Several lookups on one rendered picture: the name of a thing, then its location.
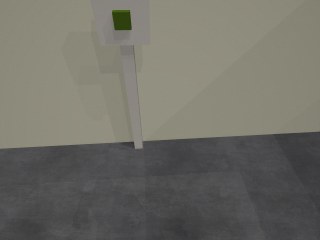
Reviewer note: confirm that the button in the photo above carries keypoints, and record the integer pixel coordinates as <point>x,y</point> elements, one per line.
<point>121,20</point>

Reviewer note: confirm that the panel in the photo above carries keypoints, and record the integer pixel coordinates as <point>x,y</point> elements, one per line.
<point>126,39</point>

